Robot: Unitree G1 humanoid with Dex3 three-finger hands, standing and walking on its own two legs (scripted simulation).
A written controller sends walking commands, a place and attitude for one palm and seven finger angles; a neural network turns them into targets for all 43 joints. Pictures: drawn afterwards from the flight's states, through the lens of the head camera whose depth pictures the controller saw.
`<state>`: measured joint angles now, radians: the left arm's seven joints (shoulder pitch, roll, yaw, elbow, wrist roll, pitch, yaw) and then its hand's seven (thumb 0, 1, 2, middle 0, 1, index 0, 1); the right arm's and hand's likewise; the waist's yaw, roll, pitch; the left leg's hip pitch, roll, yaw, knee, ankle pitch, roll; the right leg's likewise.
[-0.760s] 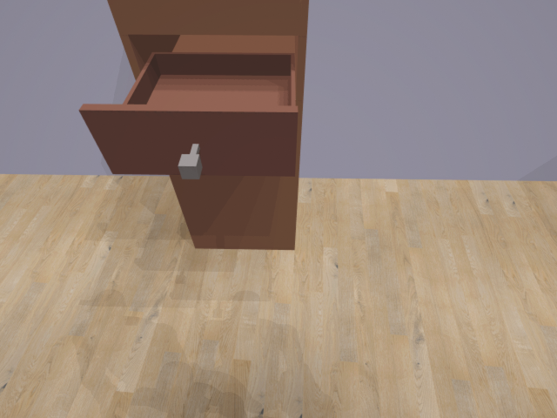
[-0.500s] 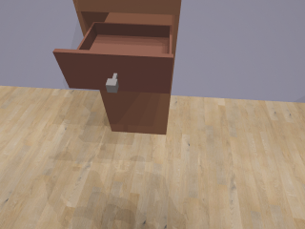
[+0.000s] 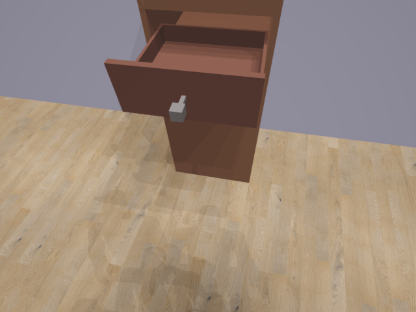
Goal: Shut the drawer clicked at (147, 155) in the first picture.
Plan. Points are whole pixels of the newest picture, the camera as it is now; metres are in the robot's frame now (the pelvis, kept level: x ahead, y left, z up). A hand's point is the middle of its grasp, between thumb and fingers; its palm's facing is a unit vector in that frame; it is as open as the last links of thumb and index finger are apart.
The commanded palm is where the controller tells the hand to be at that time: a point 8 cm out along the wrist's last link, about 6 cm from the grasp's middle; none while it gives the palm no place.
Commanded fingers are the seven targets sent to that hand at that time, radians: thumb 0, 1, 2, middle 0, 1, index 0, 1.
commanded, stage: stand and wait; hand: left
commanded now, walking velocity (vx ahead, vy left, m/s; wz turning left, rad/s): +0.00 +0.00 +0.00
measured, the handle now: (179, 107) +0.56 +0.10 +0.06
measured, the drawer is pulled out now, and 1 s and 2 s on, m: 0.30 0.30 0.30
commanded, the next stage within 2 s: turn or walk to find it in 0.44 s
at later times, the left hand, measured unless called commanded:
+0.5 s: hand out of the picture +0.03 +0.14 -0.17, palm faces +0.03 -0.98 -0.20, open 7.4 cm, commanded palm none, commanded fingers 0.00 0.90 0.90 -0.20 -0.30 -0.20 -0.30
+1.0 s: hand out of the picture +0.03 +0.15 -0.17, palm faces +0.07 -0.98 -0.20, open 7.4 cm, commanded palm none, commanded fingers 0.00 0.90 0.90 -0.20 -0.30 -0.20 -0.30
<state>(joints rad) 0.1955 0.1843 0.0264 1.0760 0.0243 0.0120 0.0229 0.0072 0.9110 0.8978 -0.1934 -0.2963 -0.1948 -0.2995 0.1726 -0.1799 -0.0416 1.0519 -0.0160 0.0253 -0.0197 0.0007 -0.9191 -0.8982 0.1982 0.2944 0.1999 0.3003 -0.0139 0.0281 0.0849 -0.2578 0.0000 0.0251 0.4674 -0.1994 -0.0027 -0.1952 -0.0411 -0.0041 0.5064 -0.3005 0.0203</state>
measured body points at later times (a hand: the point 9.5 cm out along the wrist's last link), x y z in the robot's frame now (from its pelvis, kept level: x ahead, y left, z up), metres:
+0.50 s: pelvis +0.03 -0.03 +0.00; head +0.05 -0.04 +0.45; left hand +0.03 +0.19 -0.15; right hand +0.01 -0.25 -0.16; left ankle +0.03 +0.12 -0.74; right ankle -0.02 -0.13 -0.74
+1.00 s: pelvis +0.02 -0.02 +0.00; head +0.04 -0.02 +0.45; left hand +0.02 +0.21 -0.16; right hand +0.04 -0.25 -0.16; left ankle +0.03 +0.12 -0.74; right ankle -0.02 -0.13 -0.74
